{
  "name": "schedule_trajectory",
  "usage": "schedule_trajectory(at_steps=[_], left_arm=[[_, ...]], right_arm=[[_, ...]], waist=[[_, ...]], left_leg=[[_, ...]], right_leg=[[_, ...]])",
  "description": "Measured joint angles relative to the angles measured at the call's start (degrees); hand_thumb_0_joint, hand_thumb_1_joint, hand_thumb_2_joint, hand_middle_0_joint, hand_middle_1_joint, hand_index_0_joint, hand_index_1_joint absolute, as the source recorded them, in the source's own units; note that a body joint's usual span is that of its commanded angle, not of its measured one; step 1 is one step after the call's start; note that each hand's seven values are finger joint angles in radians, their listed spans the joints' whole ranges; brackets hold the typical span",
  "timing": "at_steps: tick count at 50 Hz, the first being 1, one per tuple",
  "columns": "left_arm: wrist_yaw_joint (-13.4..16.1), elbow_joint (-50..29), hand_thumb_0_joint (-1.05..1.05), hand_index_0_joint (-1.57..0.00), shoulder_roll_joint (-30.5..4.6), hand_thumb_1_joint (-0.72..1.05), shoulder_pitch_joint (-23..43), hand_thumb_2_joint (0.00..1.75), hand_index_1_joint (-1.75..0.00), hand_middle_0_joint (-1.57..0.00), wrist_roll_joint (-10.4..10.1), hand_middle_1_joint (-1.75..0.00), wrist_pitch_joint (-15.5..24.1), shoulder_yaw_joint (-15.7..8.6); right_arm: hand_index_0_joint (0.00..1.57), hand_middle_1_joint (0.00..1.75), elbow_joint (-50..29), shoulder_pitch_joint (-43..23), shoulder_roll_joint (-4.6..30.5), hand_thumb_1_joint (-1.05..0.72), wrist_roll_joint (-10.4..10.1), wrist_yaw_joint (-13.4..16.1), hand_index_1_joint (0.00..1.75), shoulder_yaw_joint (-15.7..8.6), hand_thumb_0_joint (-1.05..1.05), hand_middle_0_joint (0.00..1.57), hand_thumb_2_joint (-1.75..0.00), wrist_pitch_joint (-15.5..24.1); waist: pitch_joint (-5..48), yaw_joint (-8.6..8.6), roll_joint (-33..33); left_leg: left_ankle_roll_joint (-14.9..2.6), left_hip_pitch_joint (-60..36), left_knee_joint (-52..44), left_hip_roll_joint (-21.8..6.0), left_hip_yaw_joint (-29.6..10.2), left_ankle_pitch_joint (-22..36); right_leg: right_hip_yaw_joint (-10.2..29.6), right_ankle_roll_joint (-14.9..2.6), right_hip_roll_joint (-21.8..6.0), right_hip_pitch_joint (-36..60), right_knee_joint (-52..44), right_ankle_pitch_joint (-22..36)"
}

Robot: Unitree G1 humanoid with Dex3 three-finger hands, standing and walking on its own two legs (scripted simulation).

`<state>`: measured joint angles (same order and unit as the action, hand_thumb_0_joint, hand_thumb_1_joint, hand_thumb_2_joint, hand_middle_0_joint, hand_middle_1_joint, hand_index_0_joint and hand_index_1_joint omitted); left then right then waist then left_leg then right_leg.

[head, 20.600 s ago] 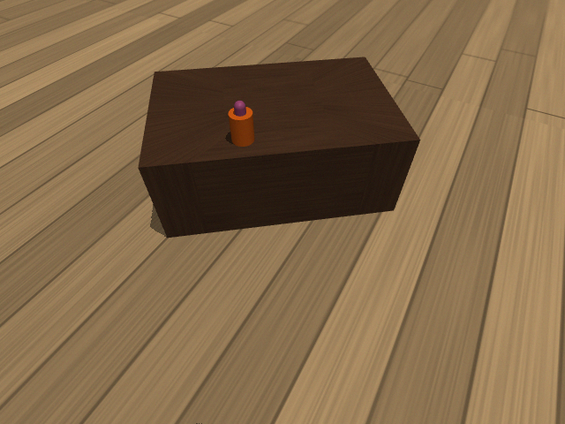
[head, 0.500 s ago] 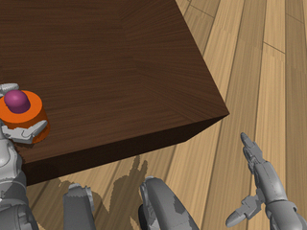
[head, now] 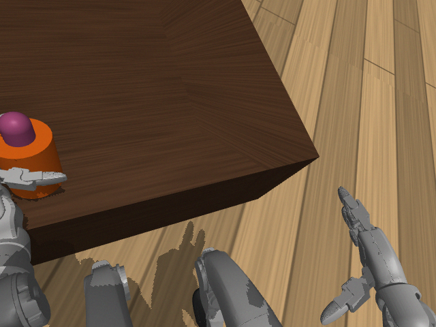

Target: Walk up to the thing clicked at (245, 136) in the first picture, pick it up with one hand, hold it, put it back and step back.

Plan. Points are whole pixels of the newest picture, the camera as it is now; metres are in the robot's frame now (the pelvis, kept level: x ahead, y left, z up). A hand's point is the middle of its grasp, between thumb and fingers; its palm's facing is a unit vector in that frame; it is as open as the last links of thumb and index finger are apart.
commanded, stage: withdraw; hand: left
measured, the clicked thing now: (25, 151) +0.47 +0.23 -0.07
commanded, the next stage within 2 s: rise in 0.46 s
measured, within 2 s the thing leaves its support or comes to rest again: rests again in 0.34 s
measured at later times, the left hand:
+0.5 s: hand out of the picture +0.47 +0.30 +0.03, palm faces +0.36 -0.93 -0.04, open 17.7 cm
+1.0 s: hand out of the picture +0.40 +0.38 +0.13, palm faces +0.47 -0.76 -0.45, open 16.8 cm
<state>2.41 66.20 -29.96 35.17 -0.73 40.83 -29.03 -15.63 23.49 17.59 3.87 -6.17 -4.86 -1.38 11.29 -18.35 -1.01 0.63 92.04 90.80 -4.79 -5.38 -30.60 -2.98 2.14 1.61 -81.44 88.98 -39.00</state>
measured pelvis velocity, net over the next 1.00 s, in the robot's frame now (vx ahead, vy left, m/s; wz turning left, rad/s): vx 0.04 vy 0.00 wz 0.05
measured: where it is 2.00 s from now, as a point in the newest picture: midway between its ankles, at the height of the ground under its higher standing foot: outside the picture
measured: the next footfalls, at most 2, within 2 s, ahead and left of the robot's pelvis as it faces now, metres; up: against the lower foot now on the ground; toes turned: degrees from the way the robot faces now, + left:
none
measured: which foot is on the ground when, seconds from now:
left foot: down 0.00-1.00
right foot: down 0.00-1.00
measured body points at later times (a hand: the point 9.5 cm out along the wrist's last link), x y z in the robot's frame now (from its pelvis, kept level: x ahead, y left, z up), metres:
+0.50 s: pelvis +0.01 +0.00 +0.03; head +0.15 +0.08 +0.45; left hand +0.44 +0.35 +0.03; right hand +0.18 -0.26 +0.09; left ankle +0.08 +0.13 -0.54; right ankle +0.02 -0.15 -0.54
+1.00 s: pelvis +0.04 +0.00 +0.12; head +0.12 +0.03 +0.57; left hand +0.37 +0.42 +0.16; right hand +0.22 -0.22 +0.09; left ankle +0.08 +0.13 -0.54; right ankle +0.02 -0.15 -0.54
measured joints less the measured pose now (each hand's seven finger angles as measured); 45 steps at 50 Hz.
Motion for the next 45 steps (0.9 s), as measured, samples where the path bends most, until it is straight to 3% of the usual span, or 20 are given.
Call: schedule_trajectory(at_steps=[8, 14, 22, 30, 34, 38, 41, 45], left_arm=[[-0.1, -0.6, 0.0, -0.28, 0.5, -0.61, -0.5, 0.1, -0.2, -0.26, 0.2, -0.21, -0.3, -0.1], [-1.8, -3.4, 0.0, -0.16, -0.1, -0.61, -2.5, 0.05, -0.11, -0.14, 0.3, -0.12, -1.6, -2.4], [-4.6, -10.1, -0.01, -0.09, -1.8, -0.61, -4.2, 0.03, -0.05, -0.07, -2.2, -0.07, -6.6, -3.6], [-9.0, -8.1, -0.01, -0.07, -4.4, -0.61, -2.2, 0.01, -0.02, -0.05, -5.2, -0.03, -11.6, -2.8], [-6.8, -6.1, -0.01, -0.07, -5.6, -0.59, -3.0, 0.02, -0.03, -0.05, -0.3, -0.03, -19.1, -1.1], [-3.1, -6.1, -0.01, -0.07, -6.2, -0.57, -4.1, 0.03, -0.04, -0.06, 2.8, -0.04, -25.9, -0.7], [-0.2, -6.8, -0.01, -0.07, -7.3, -0.53, -5.1, 0.06, -0.05, -0.07, 4.2, -0.06, -29.4, -1.0], [2.8, -6.4, -0.01, -0.07, -8.6, -0.46, -5.4, 0.1, -0.07, -0.07, 4.8, -0.07, -31.2, 1.2]], right_arm=[[0.07, 0.05, 0.3, 0.4, -0.2, 0.5, -0.2, -0.1, 0.05, -0.2, -0.01, 0.07, -0.06, -0.7], [0.07, 0.05, -1.3, 0.7, -0.2, 0.51, -0.4, -0.1, 0.05, 0.2, -0.01, 0.07, -0.06, -1.0], [0.07, 0.05, 1.4, 2.1, -0.7, 0.5, -1.1, 1.6, 0.05, 0.1, -0.01, 0.07, -0.06, -2.1], [0.07, 0.05, 6.8, 1.8, -1.6, 0.51, -2.4, 3.4, 0.05, 2.5, -0.01, 0.06, -0.06, -3.4], [0.07, 0.05, 8.7, 1.7, -2.2, 0.51, -3.6, 3.7, 0.05, 3.5, -0.01, 0.06, -0.06, -4.9], [0.07, 0.05, 13.5, 1.0, -2.5, 0.49, -4.2, 4.1, 0.05, 3.8, -0.01, 0.07, -0.06, -6.7], [0.08, 0.07, 17.5, -0.3, -2.4, 0.43, -4.3, 5.0, 0.07, 3.7, -0.01, 0.08, -0.1, -8.3], [0.11, 0.12, 20.3, -1.8, -2.6, 0.27, -4.5, 6.5, 0.13, 4.6, -0.01, 0.11, -0.23, -9.4]], waist=[[0.0, 0.24, 0.0], [-0.2, 0.22, -0.6], [0.1, 2.16, -0.7], [-0.1, 5.09, 0.6], [-1.5, 6.77, 1.1], [-2.2, 8.64, 1.4], [-2.5, 9.81, 1.6], [-2.6, 11.49, 1.7]], left_leg=[[-0.22, -0.4, -0.3, 0.0, 0.3, -0.1], [-0.04, -1.2, -0.7, -0.2, 0.2, -0.1], [0.14, -5.9, -4.1, -0.1, 0.3, 0.3], [-0.25, -13.3, -10.2, -0.1, 1.4, 1.5], [-0.31, -17.9, -14.3, -0.1, 2.5, 2.6], [-0.35, -22.5, -18.7, -0.1, 3.4, 3.9], [-0.25, -25.7, -21.6, -0.1, 3.8, 4.7], [-0.03, -30.3, -25.3, 0.1, 4.1, 5.8]], right_leg=[[0.3, 0.14, 0.0, 0.3, -0.5, 0.1], [0.2, 0.06, 0.2, 1.1, -0.8, 0.2], [0.1, -0.08, 0.1, 5.9, -4.6, 0.9], [0.8, 0.06, -0.2, 12.9, -11.2, 2.8], [1.5, 0.09, -0.4, 17.0, -15.1, 4.2], [2.1, 0.12, -0.5, 21.0, -19.3, 5.8], [2.4, 0.07, -0.6, 23.9, -22.0, 6.7], [2.4, -0.13, -0.8, 28.3, -25.5, 7.7]])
